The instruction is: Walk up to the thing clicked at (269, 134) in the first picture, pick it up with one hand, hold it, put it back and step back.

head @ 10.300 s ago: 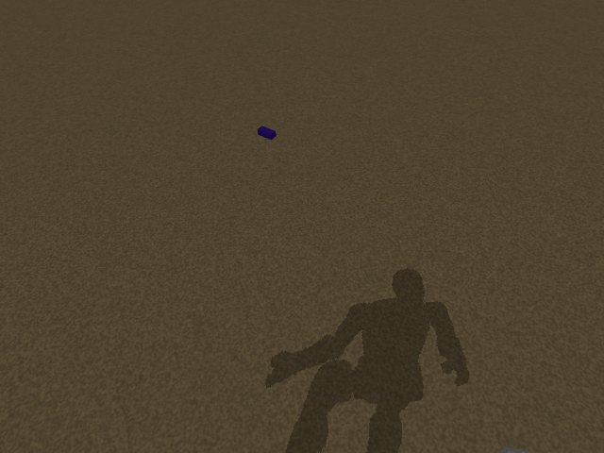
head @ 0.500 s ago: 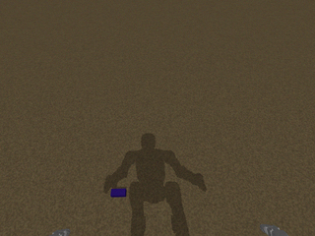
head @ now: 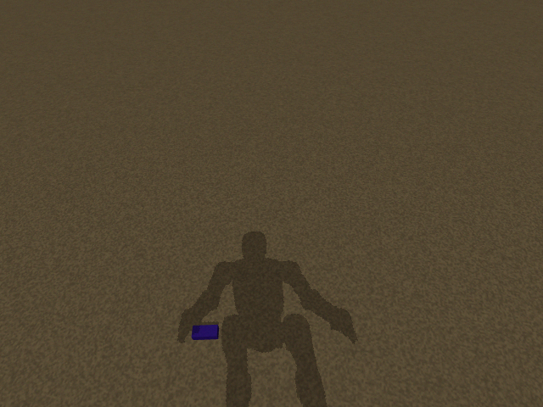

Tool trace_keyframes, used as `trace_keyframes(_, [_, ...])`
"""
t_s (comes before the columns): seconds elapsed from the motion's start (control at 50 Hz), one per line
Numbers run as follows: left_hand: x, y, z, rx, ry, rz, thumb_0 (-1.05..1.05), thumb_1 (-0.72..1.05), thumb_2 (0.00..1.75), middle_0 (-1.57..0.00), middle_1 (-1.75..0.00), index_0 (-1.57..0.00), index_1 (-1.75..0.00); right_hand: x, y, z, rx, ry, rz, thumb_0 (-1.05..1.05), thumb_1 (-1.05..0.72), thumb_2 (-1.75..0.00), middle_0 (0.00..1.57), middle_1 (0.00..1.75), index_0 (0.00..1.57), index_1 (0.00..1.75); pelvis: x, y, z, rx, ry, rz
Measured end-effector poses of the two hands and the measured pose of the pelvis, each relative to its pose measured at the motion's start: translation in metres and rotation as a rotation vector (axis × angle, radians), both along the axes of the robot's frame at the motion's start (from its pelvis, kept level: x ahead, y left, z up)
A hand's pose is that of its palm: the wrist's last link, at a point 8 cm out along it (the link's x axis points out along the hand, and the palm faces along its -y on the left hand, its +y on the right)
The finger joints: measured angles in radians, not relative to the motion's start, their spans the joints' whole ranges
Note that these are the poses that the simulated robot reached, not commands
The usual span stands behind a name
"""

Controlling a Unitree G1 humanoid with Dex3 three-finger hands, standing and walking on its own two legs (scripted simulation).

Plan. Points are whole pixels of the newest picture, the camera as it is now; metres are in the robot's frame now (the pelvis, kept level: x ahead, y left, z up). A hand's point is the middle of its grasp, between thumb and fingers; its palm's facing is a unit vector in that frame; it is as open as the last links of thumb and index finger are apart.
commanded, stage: walk up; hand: left
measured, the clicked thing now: (205, 332) +0.46 +0.28 -0.77
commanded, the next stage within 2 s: stand in 0.10 s
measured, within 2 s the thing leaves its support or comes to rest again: neither
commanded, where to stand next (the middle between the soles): +0.02 +0.00 m, yaw +0 degrees
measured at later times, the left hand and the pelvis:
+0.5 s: hand out of the picture +0.07 +0.25 -0.16, palm faces -0.03 -0.94 -0.34, open 7.4 cm; pelvis +0.00 +0.00 +0.00, yaw +0 degrees
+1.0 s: hand out of the picture +0.06 +0.25 -0.16, palm faces -0.03 -0.94 -0.35, open 7.4 cm; pelvis +0.00 +0.00 +0.00, yaw +0 degrees
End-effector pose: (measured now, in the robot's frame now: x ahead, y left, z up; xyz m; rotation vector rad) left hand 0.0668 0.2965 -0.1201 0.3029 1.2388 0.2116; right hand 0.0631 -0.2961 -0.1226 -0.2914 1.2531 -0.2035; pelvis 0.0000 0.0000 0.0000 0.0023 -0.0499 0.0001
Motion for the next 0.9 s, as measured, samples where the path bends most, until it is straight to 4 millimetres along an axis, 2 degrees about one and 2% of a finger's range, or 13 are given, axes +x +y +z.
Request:
trace_keyframes(0.54, [-0.0012, -0.0035, 0.0002, 0.003, -0.002, -0.031, 0.01, 0.91, 0.9, -0.2, -0.3, -0.2, -0.3, 0.0063, -0.0078, 0.0041, -0.018, -0.021, 0.027, 0.01, -0.91, -0.9, 0.2, 0.3, 0.2, 0.3, -0.0007, -0.0036, -0.0002, -0.003, 0.008, -0.002])
trace_keyframes(0.9, [-0.0058, -0.0029, 0.0008, 0.006, 0.004, -0.028, 0.01, 0.91, 0.9, -0.2, -0.3, -0.2, -0.3, 0.0029, -0.0062, 0.0022, -0.011, -0.013, 0.03, 0.01, -0.91, -0.9, 0.2, 0.3, 0.2, 0.3, -0.0014, -0.0042, -0.0003, -0.002, 0.008, -0.002])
